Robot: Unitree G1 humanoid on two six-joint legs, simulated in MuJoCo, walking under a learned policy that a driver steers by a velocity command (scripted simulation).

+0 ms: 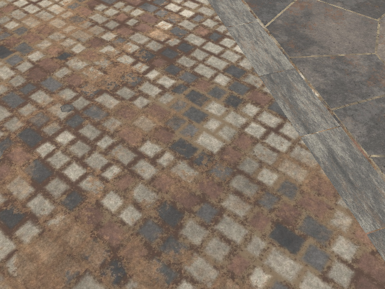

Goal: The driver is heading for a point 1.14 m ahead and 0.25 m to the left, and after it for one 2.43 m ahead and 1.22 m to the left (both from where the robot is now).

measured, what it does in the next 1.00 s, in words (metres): walks ahead, turning left: right foot, then left foot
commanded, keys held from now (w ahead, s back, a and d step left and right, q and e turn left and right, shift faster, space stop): w+q+shift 0.58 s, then w+shift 0.06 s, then w+e+shift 0.36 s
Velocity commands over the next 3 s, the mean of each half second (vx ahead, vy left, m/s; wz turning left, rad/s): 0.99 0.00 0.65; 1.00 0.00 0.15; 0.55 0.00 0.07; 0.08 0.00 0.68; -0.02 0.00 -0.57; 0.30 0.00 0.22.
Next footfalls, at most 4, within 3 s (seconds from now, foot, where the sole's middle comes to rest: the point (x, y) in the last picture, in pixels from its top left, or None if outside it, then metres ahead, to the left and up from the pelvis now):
0.24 right None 0.40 -0.13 -0.77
0.68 left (142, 224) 0.72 0.20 -0.77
1.12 right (124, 138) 1.15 0.30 -0.77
1.56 left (79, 111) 1.33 0.52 -0.77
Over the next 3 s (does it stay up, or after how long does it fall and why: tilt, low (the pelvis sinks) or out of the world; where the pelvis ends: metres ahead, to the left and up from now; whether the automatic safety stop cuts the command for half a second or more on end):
stays up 1.41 0.41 0.00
